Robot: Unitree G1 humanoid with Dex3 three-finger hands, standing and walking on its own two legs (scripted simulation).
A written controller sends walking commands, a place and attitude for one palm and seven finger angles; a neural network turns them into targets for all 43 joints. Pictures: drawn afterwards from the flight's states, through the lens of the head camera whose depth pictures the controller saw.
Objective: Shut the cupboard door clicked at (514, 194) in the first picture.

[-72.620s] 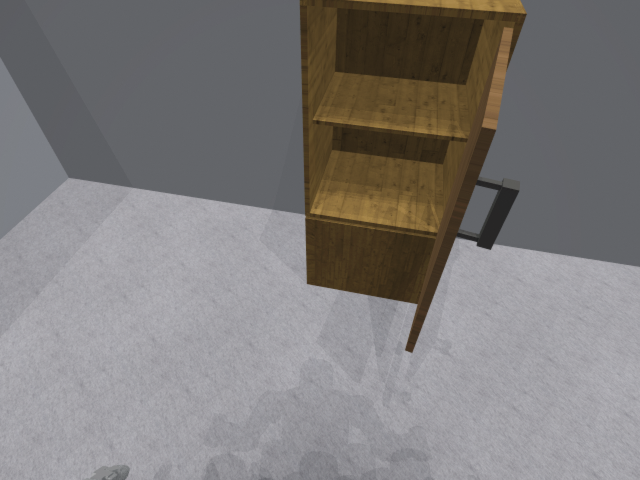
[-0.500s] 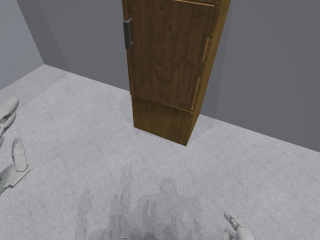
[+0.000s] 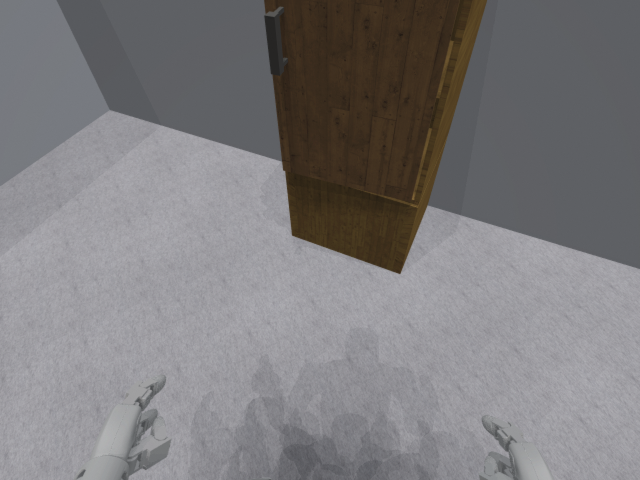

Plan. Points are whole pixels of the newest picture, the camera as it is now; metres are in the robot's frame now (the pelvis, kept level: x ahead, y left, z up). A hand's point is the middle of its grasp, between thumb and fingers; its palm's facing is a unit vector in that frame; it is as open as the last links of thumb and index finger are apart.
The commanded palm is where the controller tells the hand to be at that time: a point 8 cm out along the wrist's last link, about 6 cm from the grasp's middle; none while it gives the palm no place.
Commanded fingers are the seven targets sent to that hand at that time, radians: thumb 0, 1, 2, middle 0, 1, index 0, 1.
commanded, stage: let the arm hang, fingers relaxed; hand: left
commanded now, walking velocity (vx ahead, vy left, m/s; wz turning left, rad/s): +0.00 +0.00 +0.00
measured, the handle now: (278, 41) +1.00 +0.12 +0.07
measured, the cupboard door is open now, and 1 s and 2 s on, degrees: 4 4 4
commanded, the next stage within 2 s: look to check the result in 0.92 s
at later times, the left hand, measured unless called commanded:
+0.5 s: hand out of the picture -0.02 +0.20 -0.15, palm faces +0.01 -0.98 -0.20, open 7.3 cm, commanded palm none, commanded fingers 0.00 0.90 0.90 -0.20 -0.30 -0.20 -0.30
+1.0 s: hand out of the picture -0.04 +0.19 -0.15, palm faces +0.00 -0.99 -0.16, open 7.4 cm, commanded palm none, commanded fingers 0.00 0.90 0.90 -0.20 -0.30 -0.20 -0.30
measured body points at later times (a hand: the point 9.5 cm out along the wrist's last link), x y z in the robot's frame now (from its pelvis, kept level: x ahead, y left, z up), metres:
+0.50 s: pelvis +0.00 +0.02 +0.03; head +0.00 +0.02 +0.48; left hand -0.02 +0.26 -0.13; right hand +0.01 -0.21 -0.13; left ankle +0.04 +0.10 -0.72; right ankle -0.02 -0.09 -0.72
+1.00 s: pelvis +0.00 +0.03 +0.03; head -0.01 +0.03 +0.48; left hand -0.04 +0.24 -0.14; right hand -0.03 -0.18 -0.13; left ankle +0.04 +0.10 -0.72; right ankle -0.02 -0.09 -0.72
